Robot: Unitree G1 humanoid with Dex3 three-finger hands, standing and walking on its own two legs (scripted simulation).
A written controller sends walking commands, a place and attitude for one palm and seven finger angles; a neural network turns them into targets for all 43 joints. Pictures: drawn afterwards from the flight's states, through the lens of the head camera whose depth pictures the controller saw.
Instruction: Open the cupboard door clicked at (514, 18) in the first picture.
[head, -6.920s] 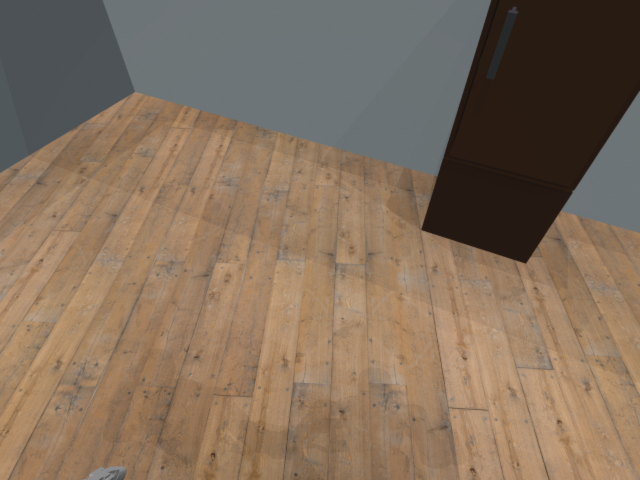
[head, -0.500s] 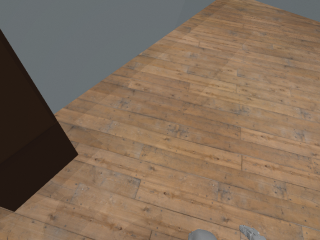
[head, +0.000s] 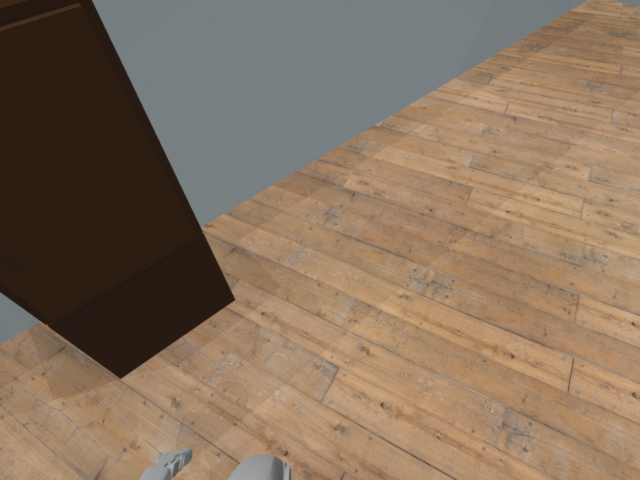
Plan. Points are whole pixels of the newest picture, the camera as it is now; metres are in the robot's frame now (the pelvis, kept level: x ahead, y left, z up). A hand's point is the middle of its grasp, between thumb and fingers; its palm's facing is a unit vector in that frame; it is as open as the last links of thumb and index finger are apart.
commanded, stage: turn to face it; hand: left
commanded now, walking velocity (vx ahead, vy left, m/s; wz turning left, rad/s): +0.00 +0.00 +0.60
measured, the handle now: out of the picture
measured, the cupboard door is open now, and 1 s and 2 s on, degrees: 0 0 0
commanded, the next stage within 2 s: take the last steps up to it in 1.00 s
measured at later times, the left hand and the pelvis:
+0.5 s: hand out of the picture +0.00 +0.29 -0.17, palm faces +0.33 -0.91 -0.26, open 7.4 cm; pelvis -0.01 +0.06 +0.00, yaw +17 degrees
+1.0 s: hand out of the picture -0.04 +0.21 -0.14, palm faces +0.54 -0.79 -0.29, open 7.4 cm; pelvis -0.01 +0.00 +0.00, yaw +34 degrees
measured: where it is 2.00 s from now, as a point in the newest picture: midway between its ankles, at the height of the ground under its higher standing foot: outside the picture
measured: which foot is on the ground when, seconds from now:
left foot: up 0.00-0.20, down 0.22-0.74, up 0.76-1.00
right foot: down 0.00-0.22, up 0.24-0.72, down 0.74-1.00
